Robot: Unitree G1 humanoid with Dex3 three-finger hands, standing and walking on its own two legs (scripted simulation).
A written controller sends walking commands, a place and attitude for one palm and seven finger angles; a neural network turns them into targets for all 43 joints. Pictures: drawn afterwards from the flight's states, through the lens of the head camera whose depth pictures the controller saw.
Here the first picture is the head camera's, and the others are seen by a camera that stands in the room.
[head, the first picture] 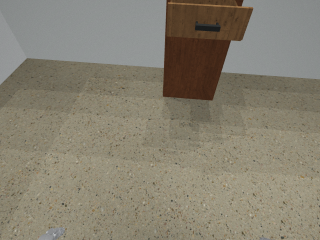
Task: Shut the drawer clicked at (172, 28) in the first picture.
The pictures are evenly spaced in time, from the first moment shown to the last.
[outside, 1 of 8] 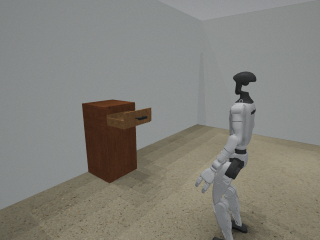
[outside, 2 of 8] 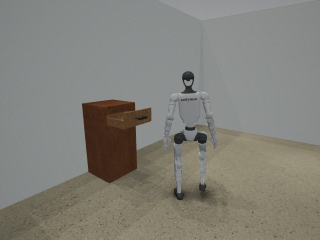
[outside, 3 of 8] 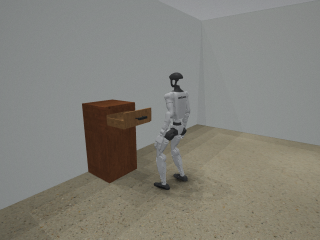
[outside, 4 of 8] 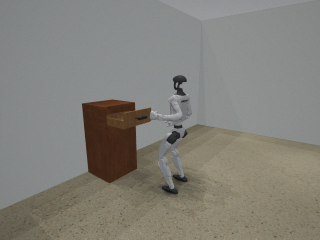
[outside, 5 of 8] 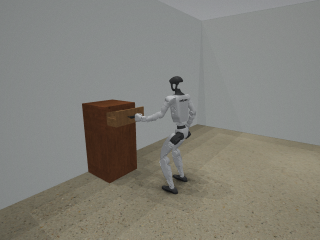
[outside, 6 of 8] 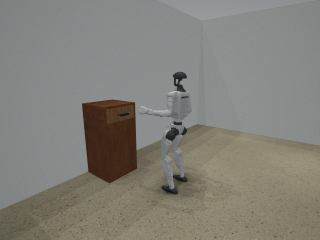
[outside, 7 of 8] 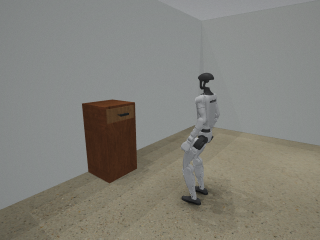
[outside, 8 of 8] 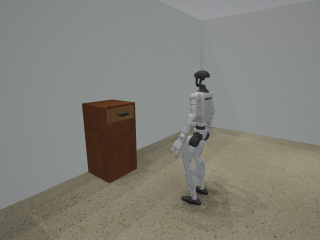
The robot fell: no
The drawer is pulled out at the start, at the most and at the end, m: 0.29 0.29 0.00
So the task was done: yes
